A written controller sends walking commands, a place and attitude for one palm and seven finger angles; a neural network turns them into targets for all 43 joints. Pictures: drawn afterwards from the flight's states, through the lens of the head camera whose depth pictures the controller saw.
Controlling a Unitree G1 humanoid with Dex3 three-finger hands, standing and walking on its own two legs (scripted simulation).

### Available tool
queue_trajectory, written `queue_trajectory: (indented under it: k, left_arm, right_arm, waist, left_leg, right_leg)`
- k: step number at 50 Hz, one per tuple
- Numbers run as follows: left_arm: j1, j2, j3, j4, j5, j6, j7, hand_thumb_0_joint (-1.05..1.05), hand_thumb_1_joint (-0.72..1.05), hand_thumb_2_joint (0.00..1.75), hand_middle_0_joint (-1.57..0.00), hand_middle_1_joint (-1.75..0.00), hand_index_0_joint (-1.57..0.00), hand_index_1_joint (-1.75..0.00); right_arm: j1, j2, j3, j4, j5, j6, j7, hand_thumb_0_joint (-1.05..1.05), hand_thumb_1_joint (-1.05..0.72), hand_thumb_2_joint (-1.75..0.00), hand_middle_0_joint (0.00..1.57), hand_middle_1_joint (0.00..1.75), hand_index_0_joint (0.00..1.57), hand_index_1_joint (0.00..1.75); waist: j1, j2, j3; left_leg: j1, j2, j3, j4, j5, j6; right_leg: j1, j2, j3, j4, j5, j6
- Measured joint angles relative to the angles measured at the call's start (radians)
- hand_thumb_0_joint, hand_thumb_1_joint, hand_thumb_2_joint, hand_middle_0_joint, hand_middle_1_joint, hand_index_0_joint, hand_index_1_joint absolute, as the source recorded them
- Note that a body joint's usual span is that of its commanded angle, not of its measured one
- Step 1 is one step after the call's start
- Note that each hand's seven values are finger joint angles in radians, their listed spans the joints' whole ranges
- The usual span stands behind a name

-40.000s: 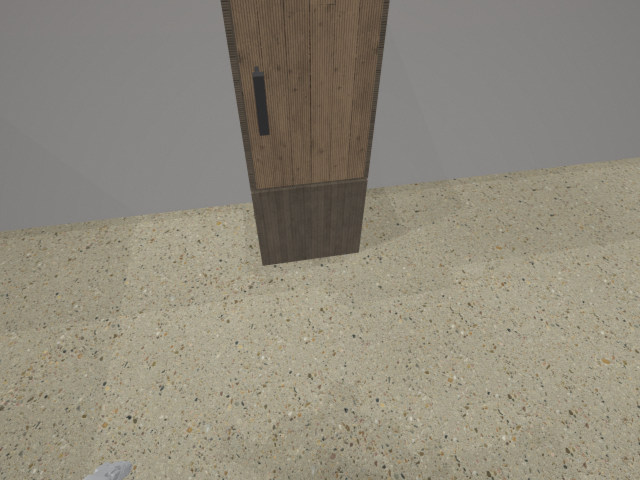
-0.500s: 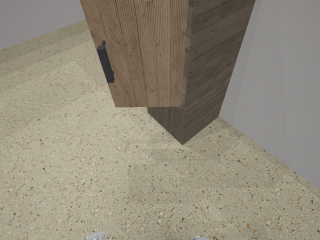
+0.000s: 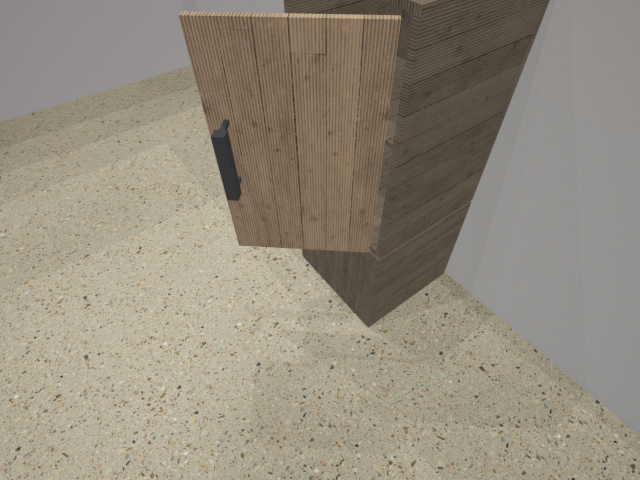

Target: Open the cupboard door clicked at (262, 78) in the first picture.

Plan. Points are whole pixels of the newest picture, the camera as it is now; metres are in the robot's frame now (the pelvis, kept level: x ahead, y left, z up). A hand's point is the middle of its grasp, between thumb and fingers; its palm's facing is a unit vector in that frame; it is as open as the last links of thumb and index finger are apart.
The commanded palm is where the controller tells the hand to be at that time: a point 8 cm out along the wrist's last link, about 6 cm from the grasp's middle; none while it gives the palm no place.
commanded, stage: shuffle to correct the standing spot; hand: left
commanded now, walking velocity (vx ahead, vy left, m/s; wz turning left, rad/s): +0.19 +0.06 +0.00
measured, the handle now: (229, 160) +0.72 +0.25 -0.03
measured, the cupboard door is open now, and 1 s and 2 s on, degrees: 49 49 49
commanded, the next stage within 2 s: come to a stop and stand still in 0.88 s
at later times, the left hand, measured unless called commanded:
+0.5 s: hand out of the picture +0.10 +0.19 -0.18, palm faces +0.03 -0.98 -0.22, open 7.3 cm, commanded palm none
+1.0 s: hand out of the picture +0.16 +0.18 -0.18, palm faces +0.16 -0.97 -0.16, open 7.3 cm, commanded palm none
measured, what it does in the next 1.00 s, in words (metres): walks ahead: right foot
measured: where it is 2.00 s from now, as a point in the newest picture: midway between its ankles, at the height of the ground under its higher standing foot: outside the picture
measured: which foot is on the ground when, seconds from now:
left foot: down 0.00-0.58, up 0.60-1.00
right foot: down 0.00-0.30, up 0.32-0.56, down 0.58-1.00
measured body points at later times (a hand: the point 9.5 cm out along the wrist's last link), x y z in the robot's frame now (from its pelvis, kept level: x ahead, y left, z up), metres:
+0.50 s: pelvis +0.08 +0.01 -0.01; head +0.12 -0.01 +0.43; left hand +0.10 +0.24 -0.16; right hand -0.01 -0.18 -0.17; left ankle -0.04 +0.11 -0.74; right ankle +0.11 -0.09 -0.71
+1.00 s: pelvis +0.19 +0.02 -0.01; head +0.21 +0.03 +0.44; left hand +0.15 +0.24 -0.17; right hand +0.30 -0.21 -0.15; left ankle +0.25 +0.14 -0.73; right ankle +0.17 -0.10 -0.74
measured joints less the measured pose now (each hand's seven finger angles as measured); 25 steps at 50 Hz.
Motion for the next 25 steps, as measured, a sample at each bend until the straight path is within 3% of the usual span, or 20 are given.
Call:
queue_trajectory:
  k: [6, 11, 14, 17, 20, 22, 25]
  left_arm:
    - [0.038, -0.021, 0.004, 0.009, 0.007, 0.002, -0.009, 0.00, 0.91, 0.90, -0.20, -0.30, -0.20, -0.30]
    - [0.064, -0.032, 0.024, 0.000, 0.009, -0.004, -0.011, 0.00, 0.91, 0.90, -0.20, -0.30, -0.20, -0.30]
    - [0.080, -0.030, 0.035, -0.003, 0.010, -0.004, -0.011, 0.00, 0.91, 0.90, -0.20, -0.30, -0.20, -0.30]
    - [0.076, -0.029, 0.035, 0.003, 0.012, 0.008, -0.013, 0.00, 0.91, 0.90, -0.20, -0.30, -0.20, -0.30]
    - [0.036, -0.028, 0.038, -0.004, 0.014, 0.014, -0.017, 0.00, 0.91, 0.90, -0.20, -0.30, -0.20, -0.30]
    - [-0.001, -0.011, 0.042, -0.014, 0.024, 0.022, -0.011, 0.02, 0.93, 0.90, -0.20, -0.30, -0.20, -0.30]
    - [-0.050, 0.017, 0.053, -0.051, 0.015, 0.017, -0.021, 0.03, 0.95, 0.90, -0.20, -0.30, -0.20, -0.30]
  right_arm:
    - [0.042, 0.013, 0.009, 0.023, -0.004, 0.008, 0.016, 0.01, -0.93, -0.90, 0.20, 0.30, 0.20, 0.30]
    - [0.081, 0.033, 0.007, 0.035, -0.005, 0.013, 0.023, 0.01, -0.91, -0.90, 0.20, 0.30, 0.20, 0.30]
    - [0.101, 0.046, 0.005, 0.035, -0.003, -0.001, 0.023, 0.00, -0.91, -0.90, 0.20, 0.30, 0.20, 0.30]
    - [0.118, 0.056, 0.002, 0.028, -0.010, -0.029, 0.013, 0.00, -0.91, -0.90, 0.20, 0.30, 0.20, 0.30]
    - [0.148, 0.064, 0.005, 0.023, -0.015, -0.045, 0.002, 0.00, -0.91, -0.90, 0.20, 0.30, 0.20, 0.30]
    - [0.169, 0.074, 0.008, 0.030, -0.018, -0.046, 0.003, 0.00, -0.91, -0.90, 0.20, 0.30, 0.20, 0.30]
    - [0.193, 0.080, 0.009, 0.049, -0.020, -0.039, 0.009, 0.00, -0.90, -0.90, 0.20, 0.30, 0.20, 0.30]
  waist:
    - [0.009, 0.002, 0.000]
    - [0.008, -0.004, -0.004]
    - [0.008, -0.030, -0.010]
    - [0.000, -0.051, -0.005]
    - [-0.025, -0.038, 0.009]
    - [-0.035, -0.030, 0.024]
    - [-0.035, -0.009, 0.051]
  left_leg:
    - [-0.002, 0.010, -0.007, 0.056, -0.049, -0.002]
    - [-0.042, 0.027, -0.008, 0.165, -0.104, 0.017]
    - [-0.015, 0.016, 0.007, 0.137, -0.141, 0.007]
    - [0.013, -0.008, 0.030, 0.123, -0.148, 0.020]
    - [0.051, -0.016, 0.035, 0.084, -0.143, 0.029]
    - [0.081, -0.019, 0.031, 0.049, -0.136, 0.025]
    - [0.120, -0.016, 0.029, 0.017, -0.139, 0.011]
  right_leg:
    - [0.007, 0.006, -0.006, 0.041, -0.046, -0.007]
    - [0.017, 0.012, -0.030, 0.062, -0.084, -0.007]
    - [0.008, -0.005, -0.029, 0.105, -0.122, 0.004]
    - [-0.067, -0.028, -0.009, 0.305, -0.215, -0.011]
    - [-0.185, -0.033, 0.001, 0.537, -0.271, -0.019]
    - [-0.242, -0.043, -0.001, 0.572, -0.252, -0.019]
    - [-0.276, -0.058, -0.014, 0.465, -0.197, -0.018]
